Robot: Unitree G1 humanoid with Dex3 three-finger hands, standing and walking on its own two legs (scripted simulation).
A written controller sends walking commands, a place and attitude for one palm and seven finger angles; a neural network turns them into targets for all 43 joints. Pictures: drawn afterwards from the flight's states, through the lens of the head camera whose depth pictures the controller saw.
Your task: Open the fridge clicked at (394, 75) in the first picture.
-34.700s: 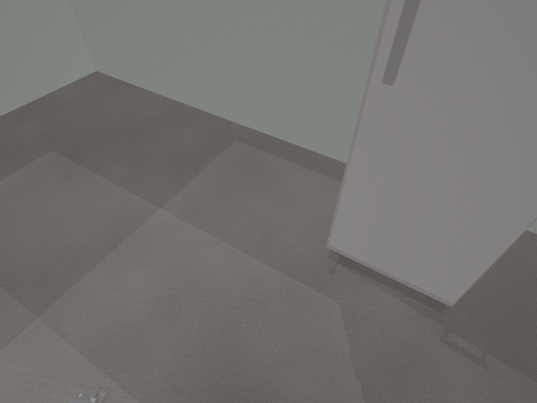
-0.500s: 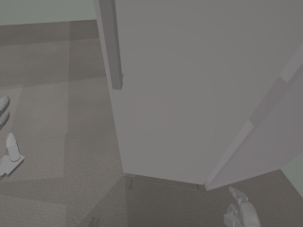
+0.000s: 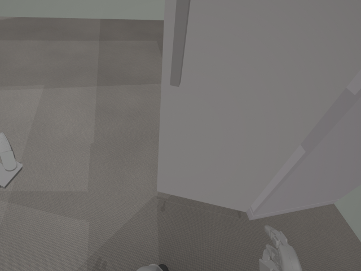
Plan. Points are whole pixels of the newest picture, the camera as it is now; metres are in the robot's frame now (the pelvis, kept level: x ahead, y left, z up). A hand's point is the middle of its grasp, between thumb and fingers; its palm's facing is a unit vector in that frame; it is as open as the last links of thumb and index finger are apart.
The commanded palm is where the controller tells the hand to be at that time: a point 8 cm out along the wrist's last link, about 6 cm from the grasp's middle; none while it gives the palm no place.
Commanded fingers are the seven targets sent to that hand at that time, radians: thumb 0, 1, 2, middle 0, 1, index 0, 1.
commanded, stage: step back with the hand held close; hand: left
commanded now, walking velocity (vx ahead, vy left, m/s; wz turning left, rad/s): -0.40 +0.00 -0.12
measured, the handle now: (181, 34) +0.60 +0.07 +0.24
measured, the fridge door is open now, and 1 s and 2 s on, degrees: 66 66 66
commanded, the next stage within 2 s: stop stepping back and stand still in 0.16 s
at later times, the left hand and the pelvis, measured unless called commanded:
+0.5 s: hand out of the picture +0.11 +0.29 +0.18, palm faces +0.22 -0.91 -0.36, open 7.4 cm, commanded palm +0.05 +0.35 +0.19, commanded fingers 0.00 0.90 0.90 -0.20 -0.30 -0.20 -0.30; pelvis -0.13 +0.07 +0.02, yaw -7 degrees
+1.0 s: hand out of the picture -0.02 +0.36 +0.18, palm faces +0.35 -0.81 -0.47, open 7.4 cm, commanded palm -0.06 +0.42 +0.19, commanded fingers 0.00 0.90 0.90 -0.20 -0.30 -0.20 -0.30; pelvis -0.22 +0.13 -0.01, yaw -3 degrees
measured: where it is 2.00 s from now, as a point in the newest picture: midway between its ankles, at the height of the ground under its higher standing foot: outside the picture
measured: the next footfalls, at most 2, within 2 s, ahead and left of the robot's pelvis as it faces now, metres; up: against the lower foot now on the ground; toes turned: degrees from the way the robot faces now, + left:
right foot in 0.18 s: -0.15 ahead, -0.11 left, -0.01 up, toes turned -9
left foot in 0.30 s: +0.08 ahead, +0.06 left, -0.01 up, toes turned -8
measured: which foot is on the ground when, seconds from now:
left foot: down 0.00-0.16, up 0.18-0.28, down 0.30-0.52, up 0.54-0.70, down 0.72-0.94, up 0.96-1.00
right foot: up 0.00-0.16, down 0.18-0.30, up 0.32-0.56, down 0.58-1.00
